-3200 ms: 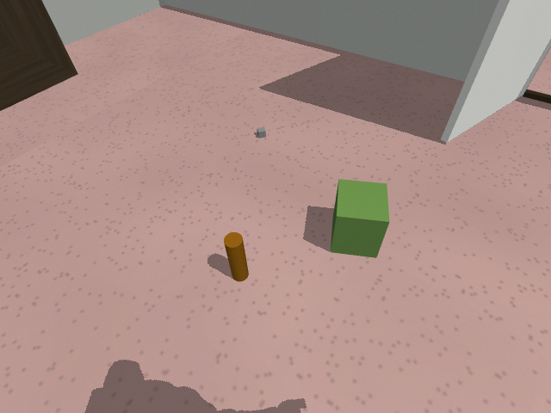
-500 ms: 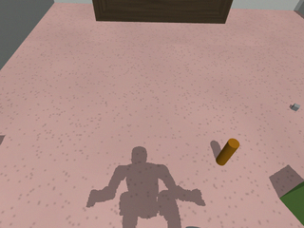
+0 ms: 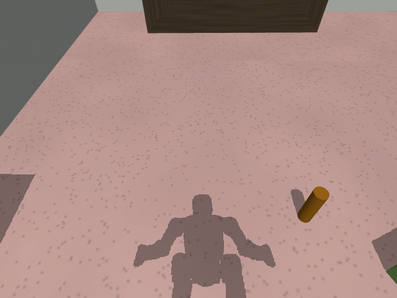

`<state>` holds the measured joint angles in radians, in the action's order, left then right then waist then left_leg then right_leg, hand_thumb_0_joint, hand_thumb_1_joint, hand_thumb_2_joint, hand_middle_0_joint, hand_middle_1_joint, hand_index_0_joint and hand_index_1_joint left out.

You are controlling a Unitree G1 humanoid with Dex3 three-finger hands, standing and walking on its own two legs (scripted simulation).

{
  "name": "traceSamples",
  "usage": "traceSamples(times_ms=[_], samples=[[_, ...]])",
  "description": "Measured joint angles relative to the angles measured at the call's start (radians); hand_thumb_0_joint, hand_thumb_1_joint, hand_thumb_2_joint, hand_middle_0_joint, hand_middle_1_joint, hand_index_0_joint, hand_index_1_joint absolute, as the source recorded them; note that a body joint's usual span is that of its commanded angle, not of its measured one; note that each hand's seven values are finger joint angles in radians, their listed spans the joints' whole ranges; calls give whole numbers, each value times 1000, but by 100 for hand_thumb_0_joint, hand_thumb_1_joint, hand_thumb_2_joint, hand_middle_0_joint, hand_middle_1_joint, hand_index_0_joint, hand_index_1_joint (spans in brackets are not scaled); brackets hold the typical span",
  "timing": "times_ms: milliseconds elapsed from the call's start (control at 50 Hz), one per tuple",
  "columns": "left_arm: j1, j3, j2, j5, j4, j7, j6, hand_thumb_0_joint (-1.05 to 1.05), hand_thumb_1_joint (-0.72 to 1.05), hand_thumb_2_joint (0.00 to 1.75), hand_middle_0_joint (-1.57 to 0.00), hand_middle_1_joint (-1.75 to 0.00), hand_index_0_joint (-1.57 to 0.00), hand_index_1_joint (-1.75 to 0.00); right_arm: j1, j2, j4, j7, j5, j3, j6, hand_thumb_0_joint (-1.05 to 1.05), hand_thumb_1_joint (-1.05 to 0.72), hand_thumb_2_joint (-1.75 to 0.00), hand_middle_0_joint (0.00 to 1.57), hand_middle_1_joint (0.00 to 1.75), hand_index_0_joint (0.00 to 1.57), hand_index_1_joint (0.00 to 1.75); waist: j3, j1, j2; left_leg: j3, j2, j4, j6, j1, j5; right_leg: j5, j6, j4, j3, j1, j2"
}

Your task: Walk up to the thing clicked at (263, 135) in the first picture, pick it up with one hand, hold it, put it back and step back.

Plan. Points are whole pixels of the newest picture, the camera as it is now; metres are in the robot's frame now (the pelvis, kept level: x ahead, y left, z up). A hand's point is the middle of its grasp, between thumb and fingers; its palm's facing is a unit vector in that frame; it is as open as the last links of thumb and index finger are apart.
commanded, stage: walk up
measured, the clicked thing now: out of the picture +1.13 -1.36 -0.74
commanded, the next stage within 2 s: stand in 0.14 s
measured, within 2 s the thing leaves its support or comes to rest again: neither
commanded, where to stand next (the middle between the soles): +0.06 -0.02 m, yaw -3 degrees
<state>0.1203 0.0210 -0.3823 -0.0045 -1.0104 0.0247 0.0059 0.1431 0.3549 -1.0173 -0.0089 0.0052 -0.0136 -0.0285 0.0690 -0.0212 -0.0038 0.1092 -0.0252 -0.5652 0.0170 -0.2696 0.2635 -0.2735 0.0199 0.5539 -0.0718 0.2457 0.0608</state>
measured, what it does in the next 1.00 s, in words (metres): stands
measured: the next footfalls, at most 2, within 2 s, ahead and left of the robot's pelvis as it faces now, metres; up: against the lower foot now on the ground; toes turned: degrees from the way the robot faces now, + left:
none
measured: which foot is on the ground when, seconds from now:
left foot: down 0.00-1.00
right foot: down 0.00-1.00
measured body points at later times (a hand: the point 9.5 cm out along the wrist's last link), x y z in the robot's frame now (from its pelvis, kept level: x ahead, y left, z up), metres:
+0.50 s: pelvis +0.01 -0.02 +0.01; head +0.03 -0.02 +0.46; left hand +0.09 +0.29 -0.12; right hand +0.11 -0.31 -0.12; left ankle +0.03 +0.13 -0.73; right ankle +0.02 -0.14 -0.73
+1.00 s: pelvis +0.01 -0.02 +0.02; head +0.02 -0.02 +0.46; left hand +0.10 +0.29 -0.12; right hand +0.08 -0.32 -0.12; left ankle +0.03 +0.13 -0.73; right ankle +0.02 -0.14 -0.73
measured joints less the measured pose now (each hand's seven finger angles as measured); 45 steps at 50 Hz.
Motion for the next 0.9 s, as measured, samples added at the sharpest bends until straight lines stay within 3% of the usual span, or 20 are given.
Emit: traceSamples(times_ms=[420,900], samples=[[-35,-15,24,-1,-137,-8,-10,0,90,90,-20,-30,-21,-30,-71,1,-95,1,-4,7,18,0,-90,-90,20,30,20,30,-5,4,14,-4,32,173,21,106,-67,66,-12,-161,0,-95,-28],[-47,-3,28,-2,-146,-12,-10,0,90,90,-20,-30,-21,-30,-49,0,-122,2,0,6,24,0,-90,-90,20,30,20,30,-15,13,12,-21,49,225,30,141,-88,91,-20,-205,16,-119,-44]])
